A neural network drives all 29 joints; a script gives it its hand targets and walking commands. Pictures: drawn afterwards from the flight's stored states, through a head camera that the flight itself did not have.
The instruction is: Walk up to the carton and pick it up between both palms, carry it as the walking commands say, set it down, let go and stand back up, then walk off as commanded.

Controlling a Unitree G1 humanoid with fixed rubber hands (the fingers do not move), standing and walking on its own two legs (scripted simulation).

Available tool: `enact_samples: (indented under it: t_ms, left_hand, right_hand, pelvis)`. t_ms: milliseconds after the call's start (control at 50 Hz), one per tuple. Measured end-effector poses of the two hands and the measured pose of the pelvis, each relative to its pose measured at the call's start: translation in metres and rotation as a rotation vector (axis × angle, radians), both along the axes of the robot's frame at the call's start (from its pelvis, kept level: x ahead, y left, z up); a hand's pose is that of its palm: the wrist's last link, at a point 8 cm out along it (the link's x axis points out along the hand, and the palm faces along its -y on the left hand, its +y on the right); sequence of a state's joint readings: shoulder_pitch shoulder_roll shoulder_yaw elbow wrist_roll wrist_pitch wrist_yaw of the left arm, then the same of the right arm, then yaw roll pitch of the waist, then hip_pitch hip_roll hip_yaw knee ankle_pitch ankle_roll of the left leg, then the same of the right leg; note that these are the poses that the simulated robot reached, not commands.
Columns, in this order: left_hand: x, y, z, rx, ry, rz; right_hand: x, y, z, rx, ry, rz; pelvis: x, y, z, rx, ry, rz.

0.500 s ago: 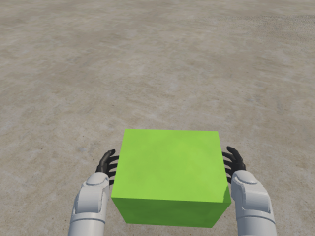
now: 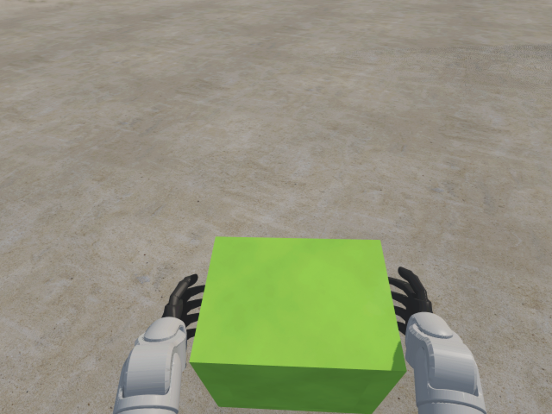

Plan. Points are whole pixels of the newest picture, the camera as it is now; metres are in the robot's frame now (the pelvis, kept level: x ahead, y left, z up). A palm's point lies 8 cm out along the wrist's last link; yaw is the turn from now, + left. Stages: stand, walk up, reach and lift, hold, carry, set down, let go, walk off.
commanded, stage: carry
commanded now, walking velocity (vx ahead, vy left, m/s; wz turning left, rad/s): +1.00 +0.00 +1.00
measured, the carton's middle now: (295, 327) +0.29 -0.01 -0.02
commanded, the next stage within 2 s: none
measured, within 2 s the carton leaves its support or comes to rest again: neither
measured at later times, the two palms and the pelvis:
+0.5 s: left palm (109, 256) +0.36 +0.29 +0.08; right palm (308, 207) +0.47 -0.03 +0.08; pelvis +0.16 +0.06 +0.00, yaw +19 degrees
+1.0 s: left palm (30, 195) +0.55 +0.54 +0.05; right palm (174, 139) +0.79 +0.29 +0.04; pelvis +0.48 +0.26 -0.03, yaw +45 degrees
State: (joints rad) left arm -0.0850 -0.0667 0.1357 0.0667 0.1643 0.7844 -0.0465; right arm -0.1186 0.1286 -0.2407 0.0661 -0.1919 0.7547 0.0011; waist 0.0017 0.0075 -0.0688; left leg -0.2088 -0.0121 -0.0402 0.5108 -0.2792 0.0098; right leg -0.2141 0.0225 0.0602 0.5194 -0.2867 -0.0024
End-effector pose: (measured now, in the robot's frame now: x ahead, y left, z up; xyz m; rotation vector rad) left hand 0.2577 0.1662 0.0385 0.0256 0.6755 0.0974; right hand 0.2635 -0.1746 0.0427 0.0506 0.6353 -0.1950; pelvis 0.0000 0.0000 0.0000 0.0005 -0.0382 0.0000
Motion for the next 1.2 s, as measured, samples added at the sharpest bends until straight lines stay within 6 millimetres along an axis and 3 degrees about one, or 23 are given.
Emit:
enact_samples:
  t_ms: [80, 180, 280, 420, 520, 620, 700, 800, 940, 1020, 1060, 1200]
  left_hand:
    - [0.014, -0.002, 0.009, -0.003, -0.029, 0.003]
    - [0.028, 0.012, 0.015, -0.012, 0.015, 0.057]
    - [0.051, 0.049, 0.024, -0.010, 0.025, 0.118]
    - [0.084, 0.097, 0.042, -0.025, 0.064, 0.250]
    - [0.101, 0.128, 0.037, -0.061, 0.057, 0.405]
    - [0.122, 0.177, 0.033, -0.071, 0.069, 0.530]
    - [0.152, 0.225, 0.022, -0.066, 0.050, 0.576]
    - [0.193, 0.275, 0.019, -0.107, 0.088, 0.630]
    - [0.261, 0.341, 0.014, -0.105, 0.039, 0.751]
    - [0.300, 0.383, 0.008, -0.064, 0.017, 0.849]
    - [0.310, 0.404, 0.008, -0.049, 0.049, 0.903]
    - [0.321, 0.481, 0.026, -0.090, 0.084, 1.127]
  right_hand:
    - [0.013, -0.002, 0.007, 0.008, -0.029, -0.008]
    - [0.048, 0.013, 0.019, 0.000, 0.013, 0.048]
    - [0.094, 0.054, 0.033, 0.004, 0.021, 0.109]
    - [0.158, 0.106, 0.037, 0.020, 0.066, 0.206]
    - [0.218, 0.151, 0.034, 0.056, 0.067, 0.306]
    - [0.275, 0.216, 0.029, 0.077, 0.092, 0.404]
    - [0.318, 0.272, 0.017, 0.079, 0.077, 0.452]
    - [0.366, 0.327, 0.012, 0.056, 0.125, 0.480]
    - [0.470, 0.418, 0.011, 0.071, 0.092, 0.597]
    - [0.538, 0.486, -0.001, 0.078, 0.069, 0.727]
    - [0.564, 0.524, -0.003, 0.059, 0.093, 0.804]
    - [0.615, 0.661, 0.015, 0.048, 0.155, 0.995]
  pelvis:
    - [0.018, 0.001, -0.007, -0.012, 0.043, 0.028]
    - [0.044, 0.013, -0.004, -0.024, 0.077, 0.113]
    - [0.075, 0.034, -0.007, -0.004, 0.107, 0.132]
    - [0.124, 0.048, 0.001, -0.053, 0.139, 0.225]
    - [0.170, 0.065, -0.003, -0.051, 0.138, 0.351]
    - [0.224, 0.098, -0.005, 0.005, 0.139, 0.423]
    - [0.266, 0.137, -0.018, 0.036, 0.124, 0.455]
    - [0.326, 0.180, -0.009, -0.009, 0.126, 0.552]
    - [0.429, 0.235, -0.016, -0.039, 0.095, 0.682]
    - [0.496, 0.269, -0.031, -0.060, 0.045, 0.821]
    - [0.519, 0.286, -0.028, -0.067, 0.040, 0.874]
    - [0.592, 0.363, -0.002, -0.040, 0.064, 1.012]
